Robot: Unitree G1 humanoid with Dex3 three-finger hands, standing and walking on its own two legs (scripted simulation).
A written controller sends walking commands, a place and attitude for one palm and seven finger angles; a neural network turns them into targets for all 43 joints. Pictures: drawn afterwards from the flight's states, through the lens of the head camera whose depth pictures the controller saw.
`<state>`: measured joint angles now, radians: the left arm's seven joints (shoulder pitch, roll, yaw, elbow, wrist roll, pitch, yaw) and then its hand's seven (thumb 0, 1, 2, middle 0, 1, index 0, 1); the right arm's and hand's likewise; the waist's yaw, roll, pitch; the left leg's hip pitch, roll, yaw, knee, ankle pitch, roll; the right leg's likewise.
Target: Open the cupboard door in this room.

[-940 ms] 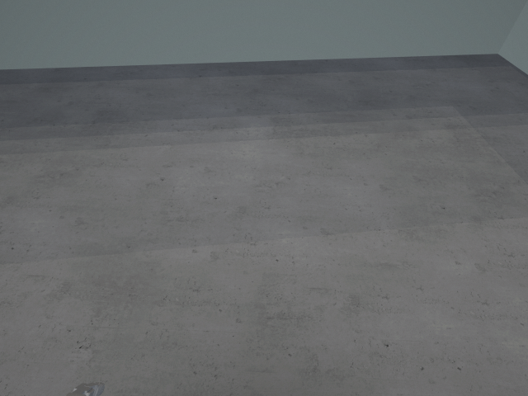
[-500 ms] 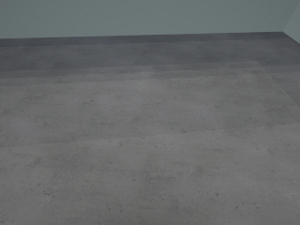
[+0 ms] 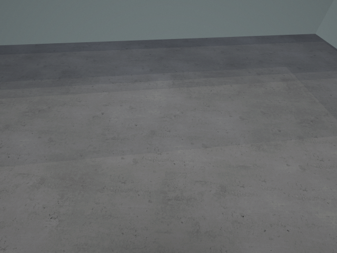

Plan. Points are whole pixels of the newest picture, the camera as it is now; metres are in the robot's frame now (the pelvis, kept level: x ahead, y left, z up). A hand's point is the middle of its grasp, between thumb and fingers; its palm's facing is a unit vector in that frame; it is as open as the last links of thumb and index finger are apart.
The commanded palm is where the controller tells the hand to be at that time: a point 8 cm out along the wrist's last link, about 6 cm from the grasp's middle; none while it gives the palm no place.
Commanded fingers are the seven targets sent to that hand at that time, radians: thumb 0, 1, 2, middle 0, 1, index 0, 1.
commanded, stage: turn or walk to find it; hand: left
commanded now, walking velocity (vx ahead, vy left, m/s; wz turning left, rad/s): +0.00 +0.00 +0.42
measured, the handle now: out of the picture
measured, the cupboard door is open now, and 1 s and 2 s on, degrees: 0 0 0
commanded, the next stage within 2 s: none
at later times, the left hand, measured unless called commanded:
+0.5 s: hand out of the picture +0.03 +0.21 -0.18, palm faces +0.14 -0.96 -0.24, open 7.3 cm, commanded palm none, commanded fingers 0.00 0.90 0.90 -0.20 -0.30 -0.20 -0.30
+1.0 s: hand out of the picture -0.10 +0.18 -0.19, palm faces +0.41 -0.88 -0.24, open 7.3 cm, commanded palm none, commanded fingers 0.00 0.90 0.90 -0.20 -0.30 -0.20 -0.30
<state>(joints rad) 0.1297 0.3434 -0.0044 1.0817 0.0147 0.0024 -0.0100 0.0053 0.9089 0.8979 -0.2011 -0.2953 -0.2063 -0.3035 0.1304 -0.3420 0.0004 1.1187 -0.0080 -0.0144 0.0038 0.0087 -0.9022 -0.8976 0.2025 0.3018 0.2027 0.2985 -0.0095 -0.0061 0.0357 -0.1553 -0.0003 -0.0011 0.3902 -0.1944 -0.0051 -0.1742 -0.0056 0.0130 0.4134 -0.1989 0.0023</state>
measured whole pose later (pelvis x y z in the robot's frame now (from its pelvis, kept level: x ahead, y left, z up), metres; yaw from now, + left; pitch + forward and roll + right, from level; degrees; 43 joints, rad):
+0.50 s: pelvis -0.02 +0.00 -0.01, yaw +8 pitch +0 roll +0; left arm 0.17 0.24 0.03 0.95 0.01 0.06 0.02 0.01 0.91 0.90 -0.20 -0.30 -0.21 -0.30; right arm 0.23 -0.17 -0.02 0.97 -0.02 0.03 0.00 0.01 -0.90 -0.90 0.20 0.30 0.20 0.30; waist -0.02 -0.02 0.07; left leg -0.34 -0.07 -0.13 0.55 -0.22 0.01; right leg -0.39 -0.02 -0.01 0.92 -0.50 0.04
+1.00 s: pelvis -0.05 -0.01 -0.02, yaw +24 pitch +0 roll +1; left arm 0.28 0.22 0.04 0.94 0.03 0.02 0.02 0.00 0.91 0.90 -0.20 -0.30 -0.21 -0.30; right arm 0.15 -0.25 -0.06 0.96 0.00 0.06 0.01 0.01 -0.91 -0.90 0.20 0.30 0.20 0.30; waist 0.01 -0.04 0.08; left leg -0.28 0.02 0.05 0.67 -0.36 -0.04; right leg -0.23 -0.13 -0.18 0.61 -0.36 0.02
